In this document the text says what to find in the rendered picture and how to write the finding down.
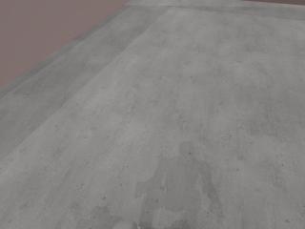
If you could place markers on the robot left thigh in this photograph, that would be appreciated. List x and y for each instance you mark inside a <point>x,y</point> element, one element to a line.
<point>126,224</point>

